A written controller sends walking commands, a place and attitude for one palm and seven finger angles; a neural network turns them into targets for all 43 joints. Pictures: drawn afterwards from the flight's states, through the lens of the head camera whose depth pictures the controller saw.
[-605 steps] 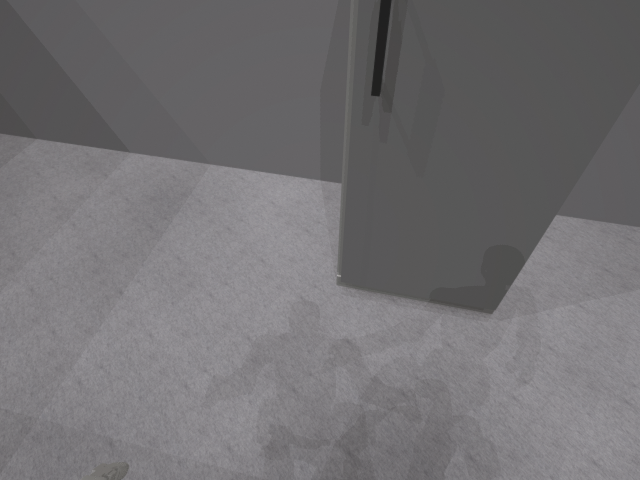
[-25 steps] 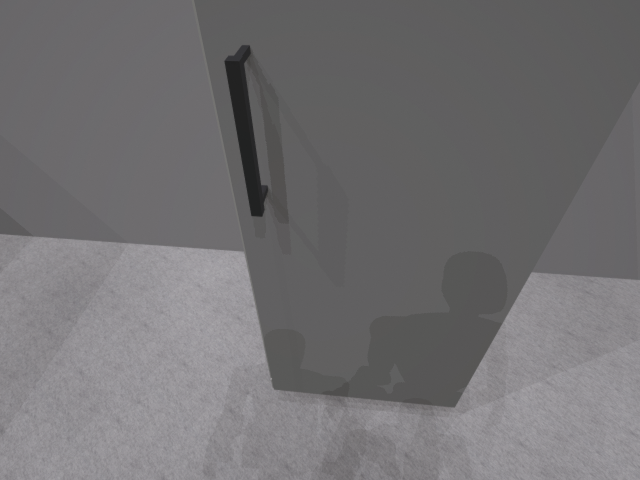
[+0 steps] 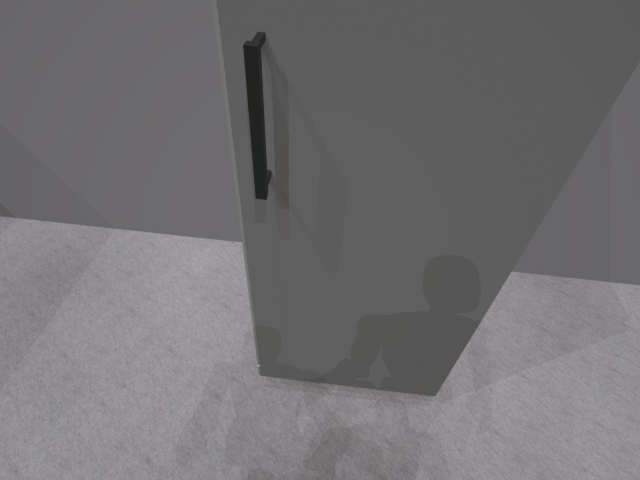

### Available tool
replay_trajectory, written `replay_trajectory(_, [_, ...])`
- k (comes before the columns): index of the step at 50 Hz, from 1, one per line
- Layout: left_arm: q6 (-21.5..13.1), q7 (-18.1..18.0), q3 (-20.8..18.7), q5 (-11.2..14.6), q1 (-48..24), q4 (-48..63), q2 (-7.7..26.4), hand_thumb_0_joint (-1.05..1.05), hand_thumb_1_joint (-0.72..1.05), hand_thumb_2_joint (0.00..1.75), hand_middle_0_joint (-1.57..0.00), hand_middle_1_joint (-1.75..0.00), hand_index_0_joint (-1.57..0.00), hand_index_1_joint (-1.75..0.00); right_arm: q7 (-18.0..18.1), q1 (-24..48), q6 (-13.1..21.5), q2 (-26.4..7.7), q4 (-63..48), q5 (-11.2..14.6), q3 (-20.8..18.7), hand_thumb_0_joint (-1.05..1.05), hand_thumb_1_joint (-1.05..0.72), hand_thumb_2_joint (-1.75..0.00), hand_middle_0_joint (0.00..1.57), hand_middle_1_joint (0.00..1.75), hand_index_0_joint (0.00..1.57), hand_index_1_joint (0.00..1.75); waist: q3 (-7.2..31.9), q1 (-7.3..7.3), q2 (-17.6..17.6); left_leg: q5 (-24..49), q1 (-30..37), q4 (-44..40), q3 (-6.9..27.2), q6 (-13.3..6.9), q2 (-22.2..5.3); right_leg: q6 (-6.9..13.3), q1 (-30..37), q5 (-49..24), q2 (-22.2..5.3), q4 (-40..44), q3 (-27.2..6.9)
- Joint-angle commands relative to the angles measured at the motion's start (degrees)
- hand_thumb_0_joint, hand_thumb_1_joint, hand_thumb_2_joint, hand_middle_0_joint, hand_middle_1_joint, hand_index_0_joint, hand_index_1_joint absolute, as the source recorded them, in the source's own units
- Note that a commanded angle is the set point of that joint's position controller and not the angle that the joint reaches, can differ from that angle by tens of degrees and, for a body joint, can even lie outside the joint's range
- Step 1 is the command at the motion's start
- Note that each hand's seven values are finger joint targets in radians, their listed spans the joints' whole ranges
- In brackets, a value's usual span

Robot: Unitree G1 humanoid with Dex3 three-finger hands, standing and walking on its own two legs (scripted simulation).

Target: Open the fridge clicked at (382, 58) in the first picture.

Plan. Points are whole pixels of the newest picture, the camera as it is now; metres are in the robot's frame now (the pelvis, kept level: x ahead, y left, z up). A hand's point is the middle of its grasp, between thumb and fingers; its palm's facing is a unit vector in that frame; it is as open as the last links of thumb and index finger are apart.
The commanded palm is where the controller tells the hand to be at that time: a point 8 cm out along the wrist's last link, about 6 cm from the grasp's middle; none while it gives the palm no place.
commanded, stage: come to a stop and stand still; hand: left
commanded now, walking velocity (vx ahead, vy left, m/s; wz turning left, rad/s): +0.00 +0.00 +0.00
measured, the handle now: (260, 123) +0.54 +0.12 +0.20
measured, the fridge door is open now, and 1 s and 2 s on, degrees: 0 0 0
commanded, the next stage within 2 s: look again from close up in 0.74 s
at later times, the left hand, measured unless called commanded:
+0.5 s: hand out of the picture +0.00 +0.25 -0.17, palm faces -0.01 -0.96 -0.28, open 7.4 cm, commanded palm none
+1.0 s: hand out of the picture +0.04 +0.25 -0.16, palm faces -0.03 -0.96 -0.29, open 7.4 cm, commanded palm none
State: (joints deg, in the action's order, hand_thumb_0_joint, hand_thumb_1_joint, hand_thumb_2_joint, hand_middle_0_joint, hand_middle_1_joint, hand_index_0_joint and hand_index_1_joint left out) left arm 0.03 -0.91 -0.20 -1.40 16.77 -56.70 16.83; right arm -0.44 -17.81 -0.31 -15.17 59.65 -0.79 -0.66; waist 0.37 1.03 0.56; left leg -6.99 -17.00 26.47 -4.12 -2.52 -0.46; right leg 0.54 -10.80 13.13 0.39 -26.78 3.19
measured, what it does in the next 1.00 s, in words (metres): stands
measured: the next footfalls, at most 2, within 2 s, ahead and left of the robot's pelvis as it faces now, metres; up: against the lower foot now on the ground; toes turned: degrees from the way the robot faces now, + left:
none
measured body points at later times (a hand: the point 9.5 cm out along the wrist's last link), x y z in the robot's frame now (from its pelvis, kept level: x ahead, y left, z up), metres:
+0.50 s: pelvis +0.01 +0.03 +0.00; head +0.00 +0.04 +0.45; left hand +0.00 +0.30 -0.15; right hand +0.08 -0.25 -0.13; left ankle +0.09 +0.09 -0.74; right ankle +0.02 -0.12 -0.74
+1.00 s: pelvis +0.02 +0.02 +0.01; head +0.02 +0.03 +0.46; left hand +0.04 +0.30 -0.14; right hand +0.07 -0.26 -0.13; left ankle +0.09 +0.09 -0.74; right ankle +0.02 -0.12 -0.74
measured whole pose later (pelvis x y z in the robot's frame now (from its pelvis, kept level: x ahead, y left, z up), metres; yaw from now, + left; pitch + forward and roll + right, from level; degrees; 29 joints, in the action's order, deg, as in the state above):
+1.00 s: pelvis +0.02 +0.02 +0.01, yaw +0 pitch -2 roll -1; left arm -0.3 -1.2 0.4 -1.6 15.7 -61.6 16.7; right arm -0.8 -11.2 -0.4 -16.2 63.0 -0.2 -0.9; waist -1.3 0.1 0.5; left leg -4.7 -12.6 18.8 -4.9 -4.3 2.6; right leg -1.7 -7.4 11.9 -2.3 -21.4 2.4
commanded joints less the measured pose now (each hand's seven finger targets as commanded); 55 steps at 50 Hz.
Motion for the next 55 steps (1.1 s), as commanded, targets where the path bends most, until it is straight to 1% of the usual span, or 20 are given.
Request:
replay_trajectory(1, [-1.3, -0.5, -1.7, 0.0, 0.5, 2.4, 9.1, 0.0, 0.9, 0.9, -0.2, -0.3, -0.2, -0.3, 0.8, 2.2, 1.7, -10.6, -3.2, 0.1, -2.5, 0.0, -0.9, -0.9, 0.2, 0.3, 0.2, 0.3, -4.0, -0.78, -0.8, -16.5, -0.3, -8.6, 10.2, 0.3, -6.4, 2.3, -5.1, 11.0, -6.7, 8.6, -8.3])
replay_trajectory(4, [-1.1, -0.5, -1.6, -0.1, 0.9, 1.5, 9.0, 0.0, 0.9, 0.9, -0.2, -0.3, -0.2, -0.3, 0.8, 2.8, 1.4, -10.9, -2.7, 0.1, -2.7, 0.0, -0.9, -0.9, 0.2, 0.3, 0.2, 0.3, -5.2, -0.67, -1.6, -19.7, -0.9, -10.1, 10.8, 0.5, -6.5, 2.0, -6.0, 12.7, -6.4, 8.5, -7.7])
replay_trajectory(6, [-1.1, -0.6, -1.6, -0.1, 1.9, 1.1, 8.8, 0.0, 0.9, 0.9, -0.2, -0.3, -0.2, -0.3, 0.8, 3.5, 1.5, -11.0, -2.6, 0.2, -2.7, 0.0, -0.9, -0.9, 0.2, 0.3, 0.2, 0.3, -3.9, -1.06, -2.0, -19.0, -0.6, -10.9, 11.5, 0.2, -6.9, 1.9, -4.4, 9.8, -6.3, 7.6, -7.1])
replay_trajectory(11, [-1.2, -0.7, -1.5, -0.3, 2.5, -0.1, 8.4, 0.0, 0.9, 0.9, -0.2, -0.3, -0.2, -0.3, 0.8, 5.0, 1.6, -11.6, -2.3, 0.3, -2.9, 0.0, -0.9, -0.9, 0.2, 0.3, 0.2, 0.3, -3.1, -1.16, -2.0, -17.7, 0.6, -12.4, 12.1, 0.1, -7.5, 1.6, -2.8, 5.5, -6.2, 6.8, -6.2])
replay_trajectory(14, [-1.0, -0.7, -1.4, -0.4, 3.1, -1.0, 8.5, 0.0, 0.9, 0.9, -0.2, -0.3, -0.2, -0.3, 0.7, 6.1, 1.4, -12.1, -2.1, 0.3, -3.1, 0.0, -0.9, -0.9, 0.2, 0.3, 0.2, 0.3, -4.1, -1.21, -2.3, -20.7, 0.4, -14.1, 12.7, 0.3, -7.6, 1.4, -3.2, 6.9, -6.0, 6.8, -5.8])
replay_trajectory(16, [-1.1, -0.7, -1.3, -0.4, 3.5, -1.3, 8.5, 0.0, 0.9, 0.9, -0.2, -0.3, -0.2, -0.3, 0.7, 6.5, 1.4, -11.9, -2.1, 0.4, -3.0, 0.0, -0.9, -0.9, 0.2, 0.3, 0.2, 0.3, -2.7, -1.32, -1.9, -18.4, 1.6, -13.6, 12.3, 0.2, -7.5, 1.3, -2.5, 5.0, -6.3, 7.1, -5.6])
replay_trajectory(20, [-1.0, -0.8, -1.3, -0.5, 3.5, -1.8, 8.7, 0.0, 0.9, 0.9, -0.2, -0.3, -0.2, -0.3, 0.7, 7.0, 1.4, -12.1, -1.8, 0.4, -3.1, 0.0, -0.9, -0.9, 0.2, 0.3, 0.2, 0.3, -3.1, -1.4, -2.2, -18.3, 2.2, -14.6, 12.7, 0.4, -7.6, 1.1, -2.2, 4.0, -6.3, 7.0, -5.2])
replay_trajectory(24, [-0.7, -0.7, -1.3, -0.5, 3.9, -2.4, 8.8, 0.0, 0.9, 0.9, -0.2, -0.3, -0.2, -0.3, 0.7, 8.0, 1.1, -12.9, -1.8, 0.4, -3.2, 0.0, -0.9, -0.9, 0.2, 0.3, 0.2, 0.3, -3.4, -1.54, -2.5, -21.7, 1.7, -16.6, 13.2, 0.9, -7.8, 0.8, -1.7, 5.3, -6.0, 6.4, -4.5])
replay_trajectory(25, [-0.8, -0.8, -1.4, -0.6, 4.3, -2.5, 8.8, 0.0, 0.9, 0.9, -0.2, -0.3, -0.2, -0.3, 0.7, 7.9, 1.2, -12.5, -1.8, 0.4, -3.1, 0.0, -0.9, -0.9, 0.2, 0.3, 0.2, 0.3, -2.5, -1.79, -2.2, -19.1, 2.4, -15.8, 13.0, 0.7, -7.6, 0.9, -1.0, 3.4, -6.4, 6.8, -4.7])
replay_trajectory(28, [-1.0, -0.8, -1.3, -0.4, 3.1, -2.4, 9.0, 0.0, 0.9, 0.9, -0.2, -0.3, -0.2, -0.3, 0.6, 7.9, 1.3, -12.5, -1.6, 0.4, -3.1, 0.0, -0.9, -0.9, 0.2, 0.3, 0.2, 0.3, -2.3, -1.16, -0.8, -16.3, 4.1, -15.1, 12.4, 0.8, -7.3, 1.0, -1.6, 3.4, -6.7, 7.7, -5.1])
replay_trajectory(30, [-1.0, -0.8, -1.3, -0.4, 3.1, -2.4, 9.0, 0.0, 0.9, 0.9, -0.2, -0.3, -0.2, -0.3, 0.6, 7.8, 1.4, -12.4, -1.3, 0.5, -3.1, 0.0, -0.9, -0.9, 0.2, 0.3, 0.2, 0.3, -2.0, -1.4, -2.2, -15.8, 4.5, -15.7, 12.8, 1.0, -7.7, 0.9, -1.0, 2.3, -6.7, 7.2, -4.8])
replay_trajectory(31, [-0.9, -0.8, -1.2, -0.4, 2.9, -2.5, 9.3, 0.0, 0.9, 0.9, -0.2, -0.3, -0.2, -0.3, 0.6, 8.3, 1.3, -12.7, -1.3, 0.5, -3.0, 0.0, -0.9, -0.9, 0.2, 0.3, 0.2, 0.3, -2.9, -1.44, -2.3, -16.9, 3.7, -16.1, 12.8, 1.0, -7.6, 0.7, -1.1, 2.7, -6.7, 7.3, -4.7])
replay_trajectory(34, [-0.8, -0.8, -1.3, -0.4, 2.9, -2.7, 9.2, 0.0, 0.9, 0.9, -0.2, -0.3, -0.2, -0.3, 0.7, 8.5, 1.3, -12.8, -1.0, 0.5, -3.1, 0.0, -0.9, -0.9, 0.2, 0.3, 0.2, 0.3, -3.1, -1.45, -2.2, -17.3, 4.0, -16.6, 12.8, 1.1, -7.4, 0.8, -1.1, 3.1, -6.7, 7.6, -4.7])
replay_trajectory(36, [-1.0, -0.8, -1.2, -0.4, 2.5, -2.7, 9.5, 0.0, 0.9, 0.9, -0.2, -0.3, -0.2, -0.3, 0.6, 8.3, 1.4, -12.5, -0.9, 0.5, -2.9, 0.0, -0.9, -0.9, 0.2, 0.3, 0.2, 0.3, -2.4, -1.46, -1.8, -14.8, 4.6, -15.8, 12.2, 1.0, -7.4, 0.8, -0.4, 1.7, -7.1, 8.1, -4.9])
replay_trajectory(38, [-1.1, -0.8, -1.2, -0.3, 1.8, -2.7, 9.5, 0.0, 0.9, 0.9, -0.2, -0.3, -0.2, -0.3, 0.6, 8.1, 1.4, -12.5, -0.7, 0.5, -2.9, 0.0, -0.9, -0.9, 0.2, 0.3, 0.2, 0.3, -2.8, -1.16, -0.5, -14.3, 5.0, -15.7, 12.2, 1.0, -7.2, 0.8, -0.9, 2.2, -7.1, 8.5, -5.1])
replay_trajectory(42, [-1.1, -0.8, -1.2, -0.2, 1.0, -2.6, 9.6, 0.0, 0.9, 0.9, -0.2, -0.3, -0.2, -0.3, 0.6, 7.9, 1.3, -12.4, -0.4, 0.5, -2.8, 0.0, -0.9, -0.9, 0.2, 0.3, 0.2, 0.3, -3.4, -1.04, -0.5, -14.3, 4.7, -15.6, 11.9, 1.0, -6.9, 0.8, -0.9, 3.1, -7.2, 9.2, -5.5])
replay_trajectory(44, [-1.0, -0.7, -1.1, -0.2, 1.3, -2.8, 9.5, 0.0, 0.9, 0.9, -0.2, -0.3, -0.2, -0.3, 0.6, 8.0, 1.3, -12.4, -0.1, 0.5, -2.7, 0.0, -0.9, -0.9, 0.2, 0.3, 0.2, 0.3, -2.6, -1.26, -1.3, -15.0, 5.1, -15.7, 11.8, 1.1, -7.0, 0.8, -0.6, 3.3, -7.2, 9.1, -5.3])
replay_trajectory(51, [-1.5, -0.7, -1.0, 0.0, -0.5, -2.6, 9.7, 0.0, 0.9, 0.9, -0.2, -0.3, -0.2, -0.3, 0.6, 7.7, 1.7, -11.8, 0.3, 0.5, -2.3, 0.0, -0.9, -0.9, 0.2, 0.3, 0.2, 0.3, -2.4, -0.89, -0.4, -8.3, 6.4, -13.5, 10.3, 0.9, -6.6, 1.0, 0.0, 0.5, -7.9, 10.4, -6.1])
replay_trajectory(54, [-1.4, -0.7, -0.9, 0.1, -1.2, -2.6, 9.5, 0.0, 0.9, 0.9, -0.2, -0.3, -0.2, -0.3, 0.6, 7.6, 1.6, -11.8, 0.7, 0.5, -2.1, 0.0, -0.9, -0.9, 0.2, 0.3, 0.2, 0.3, -2.4, -0.81, -1.0, -9.1, 6.6, -13.9, 10.5, 1.0, -6.7, 0.9, 0.0, 1.2, -7.8, 10.5, -6.1])
replay_trajectory(55, [-1.5, -0.8, -0.9, 0.1, -0.9, -2.6, 9.6, 0.0, 0.9, 0.9, -0.2, -0.3, -0.2, -0.3, 0.6, 7.6, 1.7, -11.5, 0.7, 0.6, -2.1, 0.0, -0.9, -0.9, 0.2, 0.3, 0.2, 0.3, -2.0, -1.04, -0.8, -7.1, 6.8, -13.3, 10.4, 0.9, -6.8, 0.9, 0.7, -0.3, -8.0, 10.6, -6.2])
